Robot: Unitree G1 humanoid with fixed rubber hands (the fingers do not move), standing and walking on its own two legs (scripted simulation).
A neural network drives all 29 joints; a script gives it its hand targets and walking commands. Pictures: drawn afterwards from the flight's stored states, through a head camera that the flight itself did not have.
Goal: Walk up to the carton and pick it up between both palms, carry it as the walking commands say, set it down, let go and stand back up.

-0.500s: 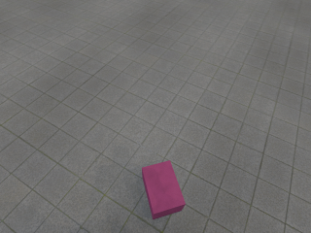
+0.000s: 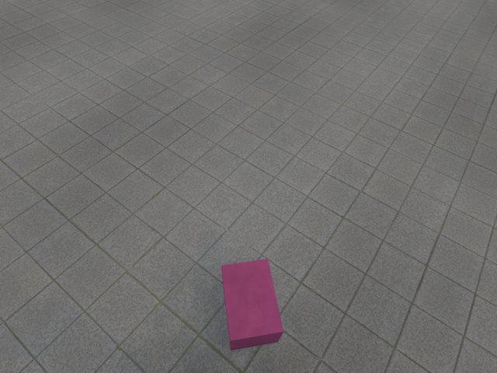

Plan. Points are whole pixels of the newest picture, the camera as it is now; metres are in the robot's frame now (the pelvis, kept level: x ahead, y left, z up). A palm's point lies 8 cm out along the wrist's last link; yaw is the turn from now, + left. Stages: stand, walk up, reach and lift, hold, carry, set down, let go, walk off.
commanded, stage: walk up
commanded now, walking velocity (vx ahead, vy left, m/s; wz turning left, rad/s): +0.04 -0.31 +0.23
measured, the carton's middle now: (249, 303) +0.44 -0.03 -0.67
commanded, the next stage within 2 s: none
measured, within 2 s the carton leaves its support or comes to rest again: neither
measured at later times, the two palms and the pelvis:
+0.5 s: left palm out of the picture +0.06 +0.14 -0.09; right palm out of the picture +0.08 -0.35 -0.14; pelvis -0.01 -0.12 +0.01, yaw +4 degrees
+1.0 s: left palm out of the picture +0.03 +0.13 -0.12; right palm out of the picture +0.08 -0.36 -0.11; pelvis -0.01 -0.12 +0.01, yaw +9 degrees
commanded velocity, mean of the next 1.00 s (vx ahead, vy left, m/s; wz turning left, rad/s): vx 0.05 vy -0.09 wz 0.16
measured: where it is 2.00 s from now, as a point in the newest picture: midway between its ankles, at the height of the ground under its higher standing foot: outside the picture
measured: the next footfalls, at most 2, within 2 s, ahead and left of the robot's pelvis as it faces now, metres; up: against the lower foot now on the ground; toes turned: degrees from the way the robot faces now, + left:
right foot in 0.20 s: +0.03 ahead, -0.19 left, +0.00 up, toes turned -3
left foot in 0.74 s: -0.04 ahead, +0.02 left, +0.00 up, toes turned +9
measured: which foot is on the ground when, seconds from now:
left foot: down 0.00-0.20, up 0.22-0.72, down 0.74-1.00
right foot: up 0.00-0.18, down 0.20-0.74, up 0.76-0.98, down 1.00-1.00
